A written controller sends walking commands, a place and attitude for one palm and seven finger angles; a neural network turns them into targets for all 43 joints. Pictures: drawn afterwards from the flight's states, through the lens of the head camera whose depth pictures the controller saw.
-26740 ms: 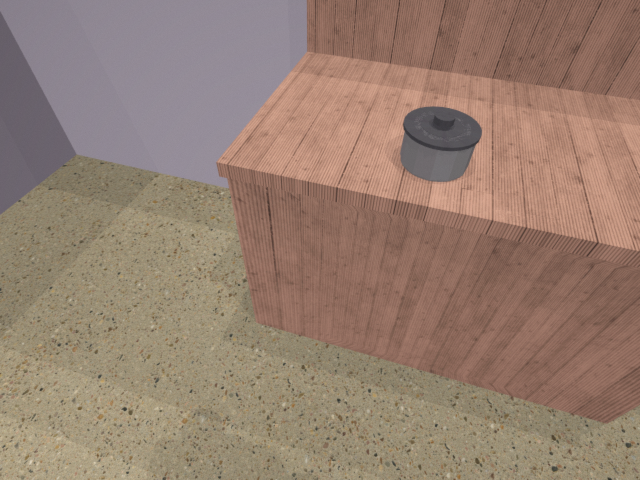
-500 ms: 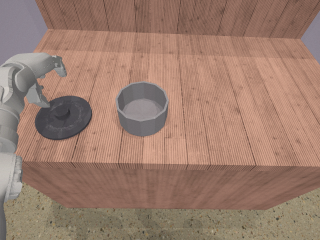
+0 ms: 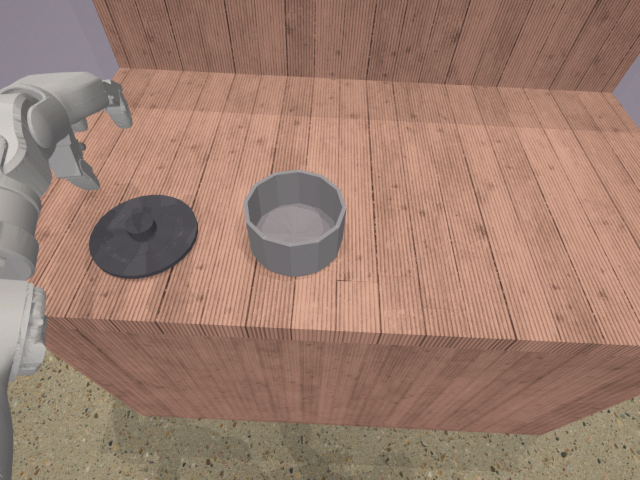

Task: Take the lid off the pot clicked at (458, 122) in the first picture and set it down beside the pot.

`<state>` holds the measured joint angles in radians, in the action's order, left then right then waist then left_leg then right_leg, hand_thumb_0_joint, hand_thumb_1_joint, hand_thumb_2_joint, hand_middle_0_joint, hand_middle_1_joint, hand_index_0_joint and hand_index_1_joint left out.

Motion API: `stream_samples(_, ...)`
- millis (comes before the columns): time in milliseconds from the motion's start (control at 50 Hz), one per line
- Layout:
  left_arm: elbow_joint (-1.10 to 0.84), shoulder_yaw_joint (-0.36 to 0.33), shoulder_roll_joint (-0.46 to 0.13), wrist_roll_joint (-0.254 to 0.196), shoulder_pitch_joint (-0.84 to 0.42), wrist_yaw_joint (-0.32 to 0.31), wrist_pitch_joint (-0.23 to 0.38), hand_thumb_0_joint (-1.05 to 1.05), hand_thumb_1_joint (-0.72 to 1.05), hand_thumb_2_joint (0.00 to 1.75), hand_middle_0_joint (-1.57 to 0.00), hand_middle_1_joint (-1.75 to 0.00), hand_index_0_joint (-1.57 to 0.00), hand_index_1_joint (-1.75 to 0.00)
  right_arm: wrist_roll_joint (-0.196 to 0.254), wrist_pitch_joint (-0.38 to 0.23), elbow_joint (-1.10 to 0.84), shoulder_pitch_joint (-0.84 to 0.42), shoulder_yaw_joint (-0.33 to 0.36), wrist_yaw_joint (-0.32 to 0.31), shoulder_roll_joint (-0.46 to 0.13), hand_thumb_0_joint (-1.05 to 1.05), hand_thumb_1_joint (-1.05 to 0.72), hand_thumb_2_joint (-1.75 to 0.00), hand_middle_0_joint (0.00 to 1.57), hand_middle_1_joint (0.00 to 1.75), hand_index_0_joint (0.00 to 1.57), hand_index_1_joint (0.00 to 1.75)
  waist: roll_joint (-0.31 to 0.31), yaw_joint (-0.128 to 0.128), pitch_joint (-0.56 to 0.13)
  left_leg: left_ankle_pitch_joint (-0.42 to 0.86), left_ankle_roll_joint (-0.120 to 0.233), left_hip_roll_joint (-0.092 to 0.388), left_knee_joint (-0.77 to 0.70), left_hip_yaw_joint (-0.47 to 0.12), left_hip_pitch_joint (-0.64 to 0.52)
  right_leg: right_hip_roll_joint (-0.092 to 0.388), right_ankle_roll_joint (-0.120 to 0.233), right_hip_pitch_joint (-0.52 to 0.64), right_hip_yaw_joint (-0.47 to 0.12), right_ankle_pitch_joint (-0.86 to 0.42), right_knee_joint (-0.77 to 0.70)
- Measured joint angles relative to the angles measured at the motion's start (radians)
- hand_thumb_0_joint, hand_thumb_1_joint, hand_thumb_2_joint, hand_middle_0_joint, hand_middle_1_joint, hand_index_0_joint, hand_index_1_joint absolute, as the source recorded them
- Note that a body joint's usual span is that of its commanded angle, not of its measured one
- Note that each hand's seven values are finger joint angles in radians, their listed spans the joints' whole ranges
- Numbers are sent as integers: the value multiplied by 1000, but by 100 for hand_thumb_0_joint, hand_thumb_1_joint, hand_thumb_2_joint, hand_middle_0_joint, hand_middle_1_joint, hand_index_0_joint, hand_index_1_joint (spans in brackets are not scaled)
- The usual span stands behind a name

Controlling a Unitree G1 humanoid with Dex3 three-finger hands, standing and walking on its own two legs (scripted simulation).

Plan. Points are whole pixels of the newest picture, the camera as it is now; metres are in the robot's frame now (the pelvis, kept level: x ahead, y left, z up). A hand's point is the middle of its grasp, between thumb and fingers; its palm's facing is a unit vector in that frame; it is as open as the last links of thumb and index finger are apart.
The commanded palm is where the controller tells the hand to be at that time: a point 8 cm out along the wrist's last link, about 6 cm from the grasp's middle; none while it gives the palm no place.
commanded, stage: raise the empty hand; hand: left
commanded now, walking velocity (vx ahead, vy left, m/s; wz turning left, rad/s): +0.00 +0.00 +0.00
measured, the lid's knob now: (140, 225) +0.47 +0.28 +0.00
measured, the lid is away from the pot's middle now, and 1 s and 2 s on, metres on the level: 0.24 0.24 0.24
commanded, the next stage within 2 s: draw the hand back to the body in 0.08 s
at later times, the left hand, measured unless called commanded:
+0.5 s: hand (77, 169) +0.43 +0.29 +0.15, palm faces -0.33 -0.04 -0.94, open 11.1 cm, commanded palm +0.41 +0.28 +0.22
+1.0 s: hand (103, 159) +0.38 +0.22 +0.21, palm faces +0.37 -0.89 -0.25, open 10.8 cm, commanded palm +0.33 +0.27 +0.21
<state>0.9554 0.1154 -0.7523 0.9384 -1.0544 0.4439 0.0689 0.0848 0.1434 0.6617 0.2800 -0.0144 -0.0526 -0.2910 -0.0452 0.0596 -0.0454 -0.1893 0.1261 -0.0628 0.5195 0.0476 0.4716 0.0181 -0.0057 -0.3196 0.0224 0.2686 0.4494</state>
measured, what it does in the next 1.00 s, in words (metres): stands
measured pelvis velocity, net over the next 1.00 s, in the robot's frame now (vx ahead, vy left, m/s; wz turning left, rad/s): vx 0.00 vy -0.04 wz -0.02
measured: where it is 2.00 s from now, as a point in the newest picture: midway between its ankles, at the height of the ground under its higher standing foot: outside the picture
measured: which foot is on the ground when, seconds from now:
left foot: down 0.00-1.00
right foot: down 0.00-1.00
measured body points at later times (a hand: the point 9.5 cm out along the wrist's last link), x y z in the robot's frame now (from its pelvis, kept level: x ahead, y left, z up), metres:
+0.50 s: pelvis +0.00 -0.01 +0.00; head +0.05 -0.01 +0.45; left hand +0.45 +0.29 +0.20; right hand +0.08 -0.28 -0.12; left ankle +0.04 +0.03 -0.73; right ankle -0.03 -0.16 -0.73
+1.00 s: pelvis +0.00 -0.04 +0.01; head +0.02 -0.03 +0.46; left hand +0.36 +0.27 +0.23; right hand +0.16 -0.27 -0.07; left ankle +0.04 +0.03 -0.73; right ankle -0.03 -0.16 -0.73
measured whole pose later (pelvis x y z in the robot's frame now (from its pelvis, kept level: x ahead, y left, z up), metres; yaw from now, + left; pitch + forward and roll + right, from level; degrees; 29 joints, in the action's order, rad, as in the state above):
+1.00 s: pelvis +0.00 -0.04 +0.01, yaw -1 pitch -2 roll -2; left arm 0.29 -0.30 -0.48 -0.02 -0.41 -0.07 0.14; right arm 0.04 -0.04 0.60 0.21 -0.07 -0.06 -0.23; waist 0.00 0.01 0.06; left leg -0.18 0.06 -0.02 0.42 0.05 0.22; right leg -0.02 0.02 -0.08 0.00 0.24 0.34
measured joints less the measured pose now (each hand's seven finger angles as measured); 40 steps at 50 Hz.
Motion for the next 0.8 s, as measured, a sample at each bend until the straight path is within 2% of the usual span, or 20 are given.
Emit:
stream_samples(80, 6, 31, 7, 9, -30, 13, -17, 0, -4, 71, -39, -82, -39, -81, 1, -5, 1, 6, 3, 2, -2, 1, -90, -90, 20, 30, 20, 30, 2, -3, 3, 5, -3, -2, -4, -6, -1, 0, 7, 1, 5, 0, 2)
stream_samples(200, 42, 7, -14, 6, -22, 23, -3, 0, -4, 71, -39, -82, -39, -81, 1, -1, 5, 4, -7, -4, -4, 1, -90, -90, 20, 30, 20, 30, 9, 8, 7, 2, -6, 6, 0, 1, -1, -5, -12, -1, -3, -4, 0)
stream_samples(280, 6, -10, -31, 17, 3, 25, 13, 0, -4, 70, -39, -82, -39, -81, -1, 2, 0, 19, -1, -7, -2, 1, -90, -90, 20, 30, 20, 30, 16, 14, 11, 2, -10, 9, -4, -1, -4, -9, -2, 2, -2, -4, -4)
stream_samples(360, -65, -59, -46, 2, 75, 18, 40, 0, -4, 71, -39, -82, -39, -81, -3, 17, -10, 27, 9, 0, -8, 1, -90, -90, 20, 30, 20, 30, 9, 16, 10, 0, -11, 11, -7, -1, -10, -11, -2, 11, -2, -7, -15)
stream_samples(460, -142, -81, -47, -22, 172, 27, 31, 0, -4, 71, -39, -82, -39, -81, 2, 43, -22, 11, 13, 14, -11, 1, -90, -90, 20, 30, 20, 30, -3, 9, 13, 0, -11, 11, -12, 0, -24, -11, -11, 27, -5, -10, -24)
stream_samples(580, -280, -124, -41, -49, 276, 24, 37, 0, -4, 71, -39, -82, -39, -81, 1, 55, -49, -26, 9, 24, -2, 1, -90, -90, 20, 30, 20, 30, -11, -5, 20, 15, -13, 7, -32, -9, -43, -9, -6, 48, 5, -19, -41)
stream_samples(680, -338, -111, -33, -73, 334, 26, 3, 0, -4, 71, -39, -82, -39, -81, 7, 62, -68, -66, 3, 37, 2, 1, -90, -90, 20, 30, 20, 30, -19, -28, 22, 22, -15, 5, -36, -15, -55, -8, -12, 61, 11, -23, -43)
stream_samples(700, -351, -132, -13, -200, 349, -2, -2, 0, -4, 71, -39, -82, -39, -81, 7, 50, -81, -64, 7, 33, 5, 1, -90, -90, 20, 30, 20, 30, -21, -39, 36, 23, -16, 5, -39, -17, -70, -9, -5, 75, 12, -23, -44)
stream_samples(720, -371, -161, 19, -349, 371, -60, 10, 0, -4, 70, -39, -82, -39, -81, 6, 25, -92, -60, 5, 24, 9, 1, -90, -90, 20, 30, 20, 30, -20, -54, 55, 24, -19, 5, -46, -16, -93, -9, 9, 95, 11, -21, -44)
stream_samples(740, -401, -182, 57, -468, 398, -126, 25, 0, -4, 70, -39, -82, -39, -81, 3, 1, -99, -56, -2, 16, 13, 1, -91, -90, 20, 30, 20, 30, -16, -67, 71, 26, -22, 4, -57, -13, -119, -9, 24, 114, 6, -15, -44)
stream_samples(780, -453, -227, 137, -662, 458, -242, 58, 0, -4, 70, -39, -82, -39, -81, -4, -38, -95, -60, -27, 3, 28, 1, -91, -90, 20, 30, 20, 30, 0, -82, 84, 30, -27, 4, -78, -6, -162, -8, 33, 147, -3, -13, -50)
stream_samples(800, -462, -246, 171, -734, 481, -289, 69, 0, -4, 70, -39, -82, -39, -81, -6, -51, -87, -67, -42, -2, 37, 1, -91, -90, 20, 30, 20, 30, 10, -84, 85, 30, -29, 6, -83, -3, -177, -10, 26, 161, -7, -17, -57)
